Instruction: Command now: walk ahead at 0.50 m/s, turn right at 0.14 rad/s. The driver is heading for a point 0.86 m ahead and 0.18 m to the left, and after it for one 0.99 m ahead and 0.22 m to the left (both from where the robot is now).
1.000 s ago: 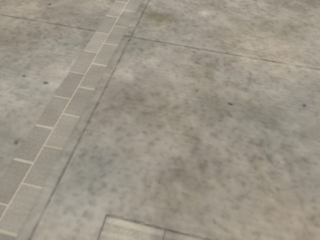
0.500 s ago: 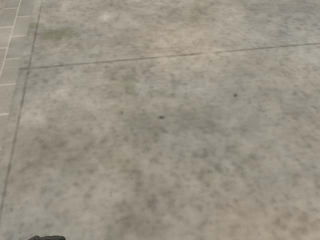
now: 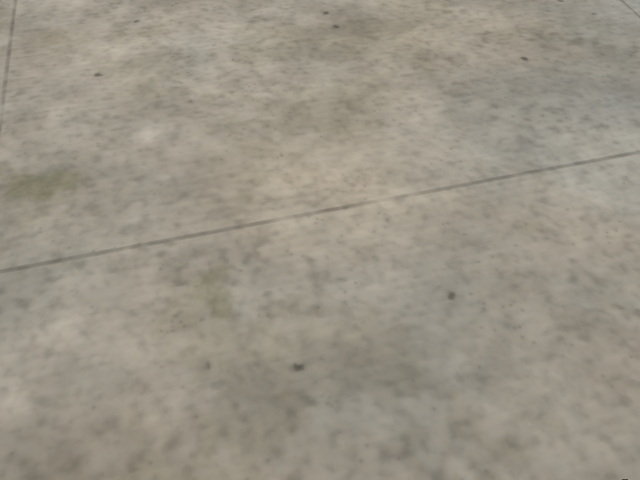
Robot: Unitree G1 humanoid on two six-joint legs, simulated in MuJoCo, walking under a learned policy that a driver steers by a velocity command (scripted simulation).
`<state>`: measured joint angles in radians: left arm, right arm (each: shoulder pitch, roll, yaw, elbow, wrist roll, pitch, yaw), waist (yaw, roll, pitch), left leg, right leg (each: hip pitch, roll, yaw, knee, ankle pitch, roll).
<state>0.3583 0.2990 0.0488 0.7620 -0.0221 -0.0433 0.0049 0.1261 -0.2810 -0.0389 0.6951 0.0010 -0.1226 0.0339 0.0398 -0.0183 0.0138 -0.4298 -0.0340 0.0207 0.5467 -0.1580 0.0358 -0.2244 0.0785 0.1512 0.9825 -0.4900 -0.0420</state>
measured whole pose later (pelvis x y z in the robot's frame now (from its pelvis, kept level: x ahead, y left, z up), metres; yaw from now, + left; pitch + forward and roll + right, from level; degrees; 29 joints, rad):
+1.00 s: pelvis +0.50 +0.02 -0.01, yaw +19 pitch +1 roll -2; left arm 0.32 0.30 0.08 0.85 -0.02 -0.04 0.01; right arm 0.08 -0.27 -0.06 0.63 0.02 -0.02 0.05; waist 0.05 0.02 0.05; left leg -0.51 0.01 0.06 0.62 -0.15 0.11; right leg 0.04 -0.09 -0.28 0.55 -0.46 0.04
